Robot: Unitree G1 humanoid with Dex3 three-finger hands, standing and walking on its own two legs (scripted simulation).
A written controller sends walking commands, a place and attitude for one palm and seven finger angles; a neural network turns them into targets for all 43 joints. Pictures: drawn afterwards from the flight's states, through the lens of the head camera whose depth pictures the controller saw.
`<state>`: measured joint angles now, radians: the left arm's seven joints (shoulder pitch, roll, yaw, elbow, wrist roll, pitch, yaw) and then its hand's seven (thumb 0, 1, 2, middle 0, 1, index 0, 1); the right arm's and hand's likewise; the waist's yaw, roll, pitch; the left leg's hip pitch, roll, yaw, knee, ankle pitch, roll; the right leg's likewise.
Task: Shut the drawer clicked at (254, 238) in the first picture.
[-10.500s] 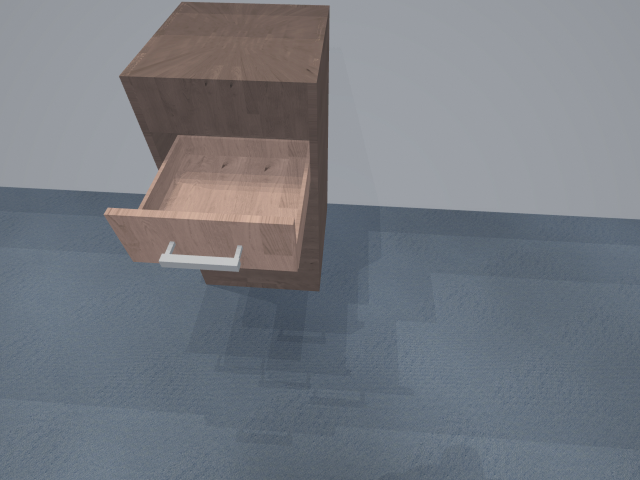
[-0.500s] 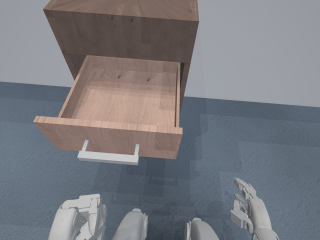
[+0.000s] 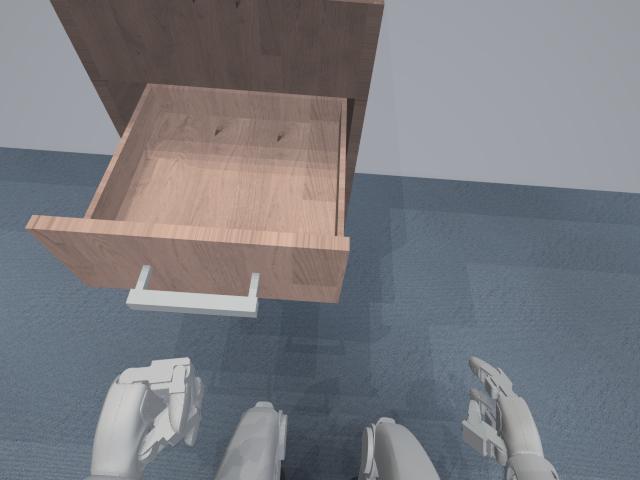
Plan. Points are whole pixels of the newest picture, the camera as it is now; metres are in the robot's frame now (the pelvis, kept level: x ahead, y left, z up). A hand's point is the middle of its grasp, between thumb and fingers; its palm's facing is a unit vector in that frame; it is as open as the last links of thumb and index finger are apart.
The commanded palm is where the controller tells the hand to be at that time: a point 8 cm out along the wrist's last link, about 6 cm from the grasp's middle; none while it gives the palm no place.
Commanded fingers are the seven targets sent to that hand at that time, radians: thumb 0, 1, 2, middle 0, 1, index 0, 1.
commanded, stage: bring the fist close to the handle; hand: left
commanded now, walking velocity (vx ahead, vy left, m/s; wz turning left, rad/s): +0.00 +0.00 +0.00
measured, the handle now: (197, 289) +0.35 +0.19 -0.02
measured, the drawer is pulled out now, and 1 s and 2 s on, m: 0.28 0.28 0.23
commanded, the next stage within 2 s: push the drawer shut in 0.94 s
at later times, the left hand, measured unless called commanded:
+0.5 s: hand (213, 383) +0.23 +0.14 -0.02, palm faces -0.02 -1.00 -0.02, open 3.3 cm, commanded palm +0.22 +0.19 -0.02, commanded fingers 0.00 0.90 0.90 -1.40 -1.60 -1.40 -1.60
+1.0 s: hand (216, 373) +0.25 +0.14 -0.02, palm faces -0.02 -1.00 -0.02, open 3.3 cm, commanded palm +0.23 +0.19 -0.02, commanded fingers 0.00 0.90 0.90 -1.40 -1.60 -1.40 -1.60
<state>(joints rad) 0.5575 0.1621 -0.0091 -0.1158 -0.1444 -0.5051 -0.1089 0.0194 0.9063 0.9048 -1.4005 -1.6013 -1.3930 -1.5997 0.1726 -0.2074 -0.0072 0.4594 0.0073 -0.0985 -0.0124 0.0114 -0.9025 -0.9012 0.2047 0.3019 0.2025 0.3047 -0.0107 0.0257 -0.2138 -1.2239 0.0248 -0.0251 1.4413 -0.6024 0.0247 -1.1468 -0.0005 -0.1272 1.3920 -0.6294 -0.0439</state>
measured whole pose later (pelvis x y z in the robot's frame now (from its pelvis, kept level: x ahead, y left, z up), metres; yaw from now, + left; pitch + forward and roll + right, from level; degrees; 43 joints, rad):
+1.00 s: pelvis -0.01 +0.01 -0.04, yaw -1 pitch +28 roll -4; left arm 0.30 0.17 -0.02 0.04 -0.12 -0.52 -0.05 0.02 0.91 0.90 -1.40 -1.60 -1.39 -1.60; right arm 0.13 -0.23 0.02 0.49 -0.01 -0.05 0.01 0.01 -0.90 -0.90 0.20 0.30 0.20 0.30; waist -0.02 0.03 -0.22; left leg -1.43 0.02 -0.02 1.57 -0.63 0.04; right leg -1.35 -0.01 -0.12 1.52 -0.66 -0.04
